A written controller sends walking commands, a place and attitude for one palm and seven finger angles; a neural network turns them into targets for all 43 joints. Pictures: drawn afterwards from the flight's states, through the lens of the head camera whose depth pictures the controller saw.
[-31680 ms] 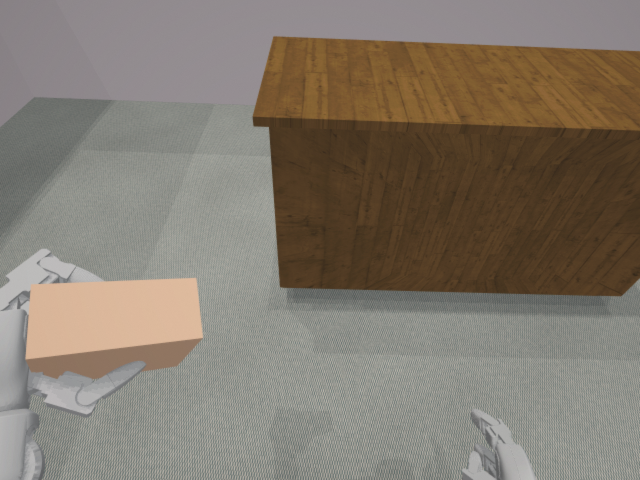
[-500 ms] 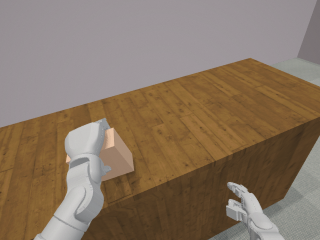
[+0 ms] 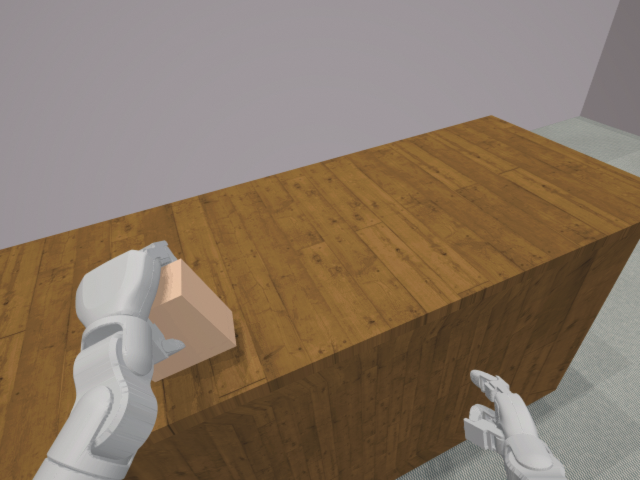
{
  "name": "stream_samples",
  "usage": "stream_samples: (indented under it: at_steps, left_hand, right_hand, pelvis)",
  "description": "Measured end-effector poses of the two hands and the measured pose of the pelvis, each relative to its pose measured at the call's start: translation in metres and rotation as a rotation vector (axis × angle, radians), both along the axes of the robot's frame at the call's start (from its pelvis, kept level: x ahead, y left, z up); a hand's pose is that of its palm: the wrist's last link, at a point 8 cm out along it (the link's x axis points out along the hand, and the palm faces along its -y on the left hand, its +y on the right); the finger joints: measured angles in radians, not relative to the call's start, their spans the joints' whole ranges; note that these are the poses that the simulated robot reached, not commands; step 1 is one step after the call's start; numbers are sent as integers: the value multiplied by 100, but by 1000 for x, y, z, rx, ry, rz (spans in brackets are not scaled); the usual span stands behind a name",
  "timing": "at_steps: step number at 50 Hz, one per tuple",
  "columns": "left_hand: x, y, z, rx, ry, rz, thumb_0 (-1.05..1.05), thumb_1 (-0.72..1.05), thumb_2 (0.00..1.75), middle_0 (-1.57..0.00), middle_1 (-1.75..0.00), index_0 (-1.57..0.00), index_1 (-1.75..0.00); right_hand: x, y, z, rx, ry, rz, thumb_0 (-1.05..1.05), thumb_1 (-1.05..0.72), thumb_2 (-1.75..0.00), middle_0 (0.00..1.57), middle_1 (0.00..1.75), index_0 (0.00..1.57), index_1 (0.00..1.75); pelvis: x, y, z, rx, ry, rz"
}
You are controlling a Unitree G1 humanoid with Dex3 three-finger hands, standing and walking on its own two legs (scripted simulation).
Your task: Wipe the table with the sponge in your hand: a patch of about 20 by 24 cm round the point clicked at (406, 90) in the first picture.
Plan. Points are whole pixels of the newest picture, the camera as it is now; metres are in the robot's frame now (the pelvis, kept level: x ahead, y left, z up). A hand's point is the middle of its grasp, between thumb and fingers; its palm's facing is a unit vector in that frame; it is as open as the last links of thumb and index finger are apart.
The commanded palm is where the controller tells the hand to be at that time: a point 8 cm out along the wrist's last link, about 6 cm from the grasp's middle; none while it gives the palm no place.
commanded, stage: wipe forward along the middle lane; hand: left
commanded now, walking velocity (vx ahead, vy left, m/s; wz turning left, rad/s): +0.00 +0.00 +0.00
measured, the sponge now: (177, 331) +0.26 +0.23 +0.09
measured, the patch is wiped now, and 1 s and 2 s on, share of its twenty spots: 0.95 0.95 0.95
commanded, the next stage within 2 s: slide back across to the first lane in 1.68 s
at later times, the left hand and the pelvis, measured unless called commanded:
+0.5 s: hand (142, 298) +0.28 +0.27 +0.13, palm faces +0.07 -0.08 -0.99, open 10.0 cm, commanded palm +0.25 +0.28 +0.18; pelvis -0.01 +0.00 +0.00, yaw +1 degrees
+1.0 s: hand (139, 281) +0.31 +0.30 +0.13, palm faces +0.00 -0.05 -1.00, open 10.0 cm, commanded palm +0.29 +0.31 +0.16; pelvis -0.01 +0.00 +0.00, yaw +2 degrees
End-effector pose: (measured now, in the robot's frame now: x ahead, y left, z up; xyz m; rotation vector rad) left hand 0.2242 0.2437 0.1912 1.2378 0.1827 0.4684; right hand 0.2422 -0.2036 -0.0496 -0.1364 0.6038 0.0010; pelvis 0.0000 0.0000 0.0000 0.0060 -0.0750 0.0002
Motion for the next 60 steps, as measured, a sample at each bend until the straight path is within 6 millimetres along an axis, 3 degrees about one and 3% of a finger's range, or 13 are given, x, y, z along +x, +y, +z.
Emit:
stream_samples:
  at_steps: [8, 21, 46, 60]
  left_hand:
    - [-6, 16, -2, 40, 41, 35, -1, -51, 105, -70, -136, -75, -133]
    - [27, 21, -7, 156, 163, 38, -3, -53, 106, -73, -133, -78, -130]
    - [64, 43, -11, 188, 245, 49, -1, -54, 107, -74, -133, -79, -129]
    - [84, 57, -9, 202, 273, 41, 0, -55, 108, -74, -133, -79, -130]
  right_hand:
    - [-6, 3, -4, -19, -5, 6, 1, -91, -90, 20, 30, 20, 30]
    - [-16, 12, -16, -7, 18, 20, 1, -91, -90, 20, 30, 20, 30]
    - [-51, -25, -40, -59, 153, -54, 1, -91, -90, 20, 30, 20, 30]
    - [-83, -40, -50, -75, 225, -105, 1, -91, -90, 20, 30, 20, 30]
  pelvis:
    - [-6, 1, 0, -4, -6, 13]
    - [-11, 2, 1, -1, 10, 24]
    - [-9, -4, 2, -5, 45, 38]
    - [-14, -6, 0, -10, 75, 35]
